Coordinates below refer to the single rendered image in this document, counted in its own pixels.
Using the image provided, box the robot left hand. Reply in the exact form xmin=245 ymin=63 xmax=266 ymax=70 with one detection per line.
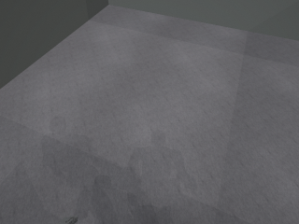
xmin=57 ymin=215 xmax=78 ymax=224

